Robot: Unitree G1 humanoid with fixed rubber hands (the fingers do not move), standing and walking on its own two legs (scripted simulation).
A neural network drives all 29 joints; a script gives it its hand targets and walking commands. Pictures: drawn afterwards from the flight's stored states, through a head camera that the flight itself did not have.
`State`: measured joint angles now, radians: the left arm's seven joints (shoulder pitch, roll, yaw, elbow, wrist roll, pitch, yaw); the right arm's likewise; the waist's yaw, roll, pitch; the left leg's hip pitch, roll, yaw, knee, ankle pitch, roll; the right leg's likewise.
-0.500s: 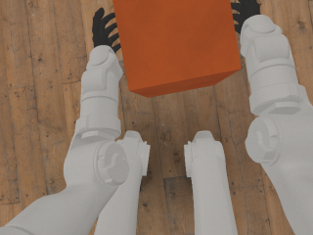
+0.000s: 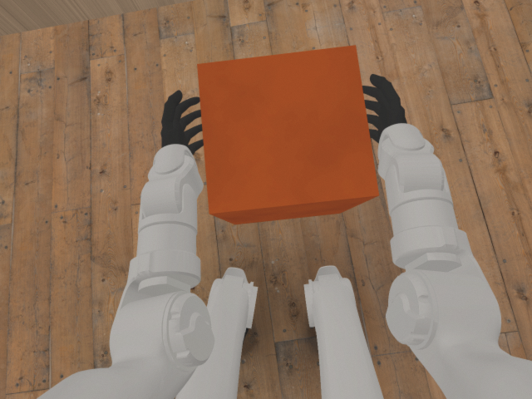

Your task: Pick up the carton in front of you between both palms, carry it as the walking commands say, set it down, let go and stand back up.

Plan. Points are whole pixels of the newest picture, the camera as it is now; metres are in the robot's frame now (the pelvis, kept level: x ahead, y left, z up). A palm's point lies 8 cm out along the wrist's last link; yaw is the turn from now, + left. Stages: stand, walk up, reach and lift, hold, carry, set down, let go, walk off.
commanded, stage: reach and lift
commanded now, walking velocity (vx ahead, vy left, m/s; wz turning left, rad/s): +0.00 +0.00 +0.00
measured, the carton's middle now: (282, 153) +0.48 -0.01 -0.13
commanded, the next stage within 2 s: hold in 2.00 s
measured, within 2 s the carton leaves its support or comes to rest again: neither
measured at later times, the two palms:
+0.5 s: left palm (109, 129) +0.42 +0.14 +0.11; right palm (437, 118) +0.42 -0.15 +0.10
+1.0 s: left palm out of the picture +0.39 +0.15 +0.25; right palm out of the picture +0.37 -0.15 +0.24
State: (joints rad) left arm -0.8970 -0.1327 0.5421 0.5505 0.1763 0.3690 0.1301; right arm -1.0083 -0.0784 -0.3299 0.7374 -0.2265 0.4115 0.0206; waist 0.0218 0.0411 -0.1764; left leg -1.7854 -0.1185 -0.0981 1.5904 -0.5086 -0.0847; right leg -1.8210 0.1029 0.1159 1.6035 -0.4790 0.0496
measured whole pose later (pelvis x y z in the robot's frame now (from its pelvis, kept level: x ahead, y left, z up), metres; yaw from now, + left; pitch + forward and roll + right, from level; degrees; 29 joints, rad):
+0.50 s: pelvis +0.05 +0.00 +0.14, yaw -1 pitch +26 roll +0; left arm -0.54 -0.17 0.44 0.56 0.21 0.31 0.09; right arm -0.58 0.07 -0.34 0.64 -0.23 0.35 0.00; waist 0.01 0.03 -0.21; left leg -1.11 -0.09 -0.14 1.09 -0.42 -0.05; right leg -1.13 0.08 0.13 1.08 -0.40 0.03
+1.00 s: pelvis +0.09 +0.01 +0.23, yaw -1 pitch +2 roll +0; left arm -0.26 -0.15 0.26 0.41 0.23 0.52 0.04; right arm -0.23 0.14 -0.22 0.39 -0.24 0.55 -0.03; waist -0.01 0.01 -0.10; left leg -0.25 -0.05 -0.16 0.47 -0.25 -0.01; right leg -0.26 0.04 0.14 0.45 -0.22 0.02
